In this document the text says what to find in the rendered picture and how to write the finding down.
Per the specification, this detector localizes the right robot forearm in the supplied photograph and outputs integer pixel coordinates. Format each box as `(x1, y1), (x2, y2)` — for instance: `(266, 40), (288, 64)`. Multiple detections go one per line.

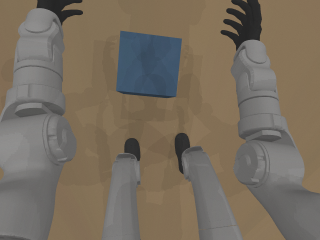
(230, 39), (299, 152)

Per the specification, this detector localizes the left robot forearm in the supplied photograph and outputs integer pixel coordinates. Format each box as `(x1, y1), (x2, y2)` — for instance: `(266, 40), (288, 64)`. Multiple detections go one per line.
(0, 8), (66, 123)

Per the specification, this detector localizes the robot left foot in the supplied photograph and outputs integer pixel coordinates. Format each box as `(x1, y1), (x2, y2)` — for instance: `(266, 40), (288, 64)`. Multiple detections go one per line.
(124, 138), (141, 161)

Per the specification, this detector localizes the robot right thigh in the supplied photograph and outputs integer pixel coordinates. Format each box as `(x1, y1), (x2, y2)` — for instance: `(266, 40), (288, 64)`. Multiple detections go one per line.
(181, 150), (244, 240)

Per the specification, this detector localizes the robot left upper arm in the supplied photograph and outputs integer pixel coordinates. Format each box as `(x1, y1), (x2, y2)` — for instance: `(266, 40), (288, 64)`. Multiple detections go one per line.
(0, 113), (77, 240)

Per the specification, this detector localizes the carton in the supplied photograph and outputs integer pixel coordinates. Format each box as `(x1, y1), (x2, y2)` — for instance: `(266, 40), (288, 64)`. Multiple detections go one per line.
(116, 31), (182, 98)

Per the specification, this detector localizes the robot right upper arm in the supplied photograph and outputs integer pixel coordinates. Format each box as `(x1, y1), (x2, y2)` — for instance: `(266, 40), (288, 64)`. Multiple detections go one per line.
(233, 140), (320, 240)

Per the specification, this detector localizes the right robot hand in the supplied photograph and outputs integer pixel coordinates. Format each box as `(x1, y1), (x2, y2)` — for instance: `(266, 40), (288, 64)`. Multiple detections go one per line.
(220, 0), (262, 51)

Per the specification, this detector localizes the left robot hand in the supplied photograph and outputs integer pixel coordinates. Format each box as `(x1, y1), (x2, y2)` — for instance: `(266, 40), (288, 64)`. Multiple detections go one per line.
(36, 0), (83, 26)

